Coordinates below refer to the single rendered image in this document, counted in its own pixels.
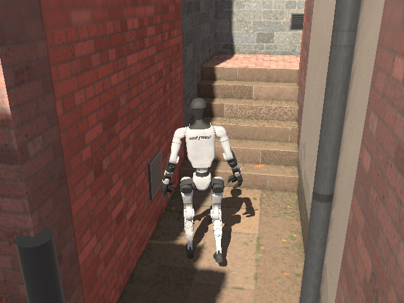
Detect stairs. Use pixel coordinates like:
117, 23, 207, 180
179, 66, 299, 193

